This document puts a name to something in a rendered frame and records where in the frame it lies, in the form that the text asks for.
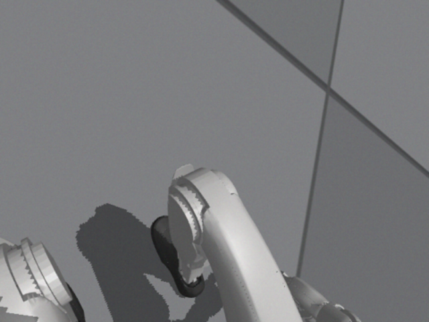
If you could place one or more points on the right robot arm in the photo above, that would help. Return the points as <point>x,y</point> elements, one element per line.
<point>333,312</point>

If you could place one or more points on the right robot foot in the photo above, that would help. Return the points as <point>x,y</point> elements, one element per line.
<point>160,234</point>

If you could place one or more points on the left robot foot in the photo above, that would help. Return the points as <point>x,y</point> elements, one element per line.
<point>76,306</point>

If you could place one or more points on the right robot hand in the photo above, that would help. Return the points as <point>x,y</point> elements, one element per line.
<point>309,300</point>

